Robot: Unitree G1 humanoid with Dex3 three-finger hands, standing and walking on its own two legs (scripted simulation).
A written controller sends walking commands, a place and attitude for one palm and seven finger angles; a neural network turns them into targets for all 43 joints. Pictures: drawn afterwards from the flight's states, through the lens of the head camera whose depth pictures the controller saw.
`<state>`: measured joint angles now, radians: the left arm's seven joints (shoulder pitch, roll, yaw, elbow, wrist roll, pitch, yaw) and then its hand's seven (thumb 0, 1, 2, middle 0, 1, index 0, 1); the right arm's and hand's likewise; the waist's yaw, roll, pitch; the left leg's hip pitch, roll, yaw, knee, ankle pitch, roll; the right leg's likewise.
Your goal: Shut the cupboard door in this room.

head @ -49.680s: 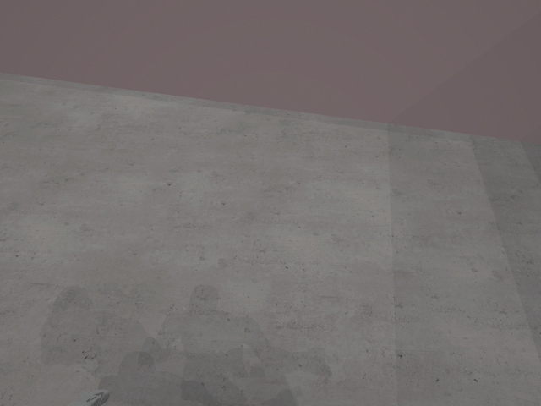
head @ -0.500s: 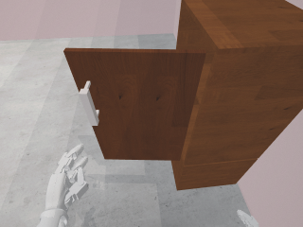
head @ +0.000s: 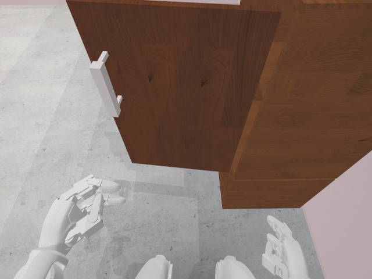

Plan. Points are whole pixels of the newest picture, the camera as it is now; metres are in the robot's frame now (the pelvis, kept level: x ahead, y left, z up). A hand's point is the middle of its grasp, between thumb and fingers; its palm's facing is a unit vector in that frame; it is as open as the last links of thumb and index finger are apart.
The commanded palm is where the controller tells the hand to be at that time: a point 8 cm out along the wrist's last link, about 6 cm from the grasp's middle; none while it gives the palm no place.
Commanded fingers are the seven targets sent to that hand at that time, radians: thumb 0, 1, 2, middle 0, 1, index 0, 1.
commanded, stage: raise the hand and make a fist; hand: left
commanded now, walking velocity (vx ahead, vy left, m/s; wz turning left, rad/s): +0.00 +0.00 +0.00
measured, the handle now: (109, 85) +0.50 +0.22 +0.11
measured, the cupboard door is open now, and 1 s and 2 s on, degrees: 83 83 83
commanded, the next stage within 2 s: bring the fist close to the handle in 1.18 s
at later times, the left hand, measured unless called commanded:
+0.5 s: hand (76, 201) +0.23 +0.21 +0.10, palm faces -0.02 -1.00 -0.04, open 3.1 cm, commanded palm +0.21 +0.27 +0.10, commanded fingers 0.00 0.90 0.90 -1.30 -1.50 -1.30 -1.50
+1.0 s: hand (72, 184) +0.26 +0.22 +0.11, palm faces -0.03 -1.00 -0.04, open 3.1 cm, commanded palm +0.23 +0.27 +0.12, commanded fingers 0.00 0.90 0.90 -1.30 -1.50 -1.30 -1.50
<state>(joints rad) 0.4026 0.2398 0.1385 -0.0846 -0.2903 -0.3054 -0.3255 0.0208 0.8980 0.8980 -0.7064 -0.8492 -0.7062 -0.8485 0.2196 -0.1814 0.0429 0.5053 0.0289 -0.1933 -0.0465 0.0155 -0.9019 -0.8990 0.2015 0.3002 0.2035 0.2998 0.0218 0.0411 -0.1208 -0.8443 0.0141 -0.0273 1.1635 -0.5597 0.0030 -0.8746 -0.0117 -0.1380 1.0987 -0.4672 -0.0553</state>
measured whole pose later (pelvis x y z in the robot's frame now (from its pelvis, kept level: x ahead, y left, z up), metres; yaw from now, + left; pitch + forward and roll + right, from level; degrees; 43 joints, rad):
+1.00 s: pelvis +0.03 +0.03 +0.04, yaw -1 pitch +9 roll -2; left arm 0.35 0.25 0.17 -0.10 -0.28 -0.23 -0.25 0.02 0.90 0.90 -1.30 -1.50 -1.30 -1.50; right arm 0.29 -0.26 0.04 0.51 0.03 -0.21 -0.05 0.02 -0.90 -0.90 0.20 0.30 0.20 0.30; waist 0.00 0.04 -0.10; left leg -0.59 -0.01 0.01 0.92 -0.50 0.05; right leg -0.62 -0.02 -0.10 0.86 -0.39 0.00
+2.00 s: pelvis +0.02 +0.01 +0.05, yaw -1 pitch +10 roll -1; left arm -0.10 0.25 0.18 0.33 -0.23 -0.28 -0.21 0.02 0.90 0.90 -1.30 -1.50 -1.30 -1.50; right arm 0.27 -0.26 0.03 0.60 0.03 -0.16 -0.05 0.01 -0.90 -0.90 0.20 0.30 0.20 0.30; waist -0.02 0.03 -0.08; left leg -0.57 -0.01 0.02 0.86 -0.46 0.03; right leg -0.63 -0.02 -0.08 0.83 -0.38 -0.03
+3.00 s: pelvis +0.02 +0.02 +0.05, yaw -2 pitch +11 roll +0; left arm -0.47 0.30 0.22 0.76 -0.19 -0.36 -0.23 0.02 0.90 0.90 -1.30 -1.50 -1.30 -1.50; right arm 0.27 -0.25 0.03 0.62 0.04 -0.07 -0.04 0.01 -0.90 -0.90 0.20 0.30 0.20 0.30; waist -0.05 0.02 -0.08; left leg -0.60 -0.01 0.03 0.84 -0.44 0.03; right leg -0.66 -0.01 -0.07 0.82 -0.35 -0.03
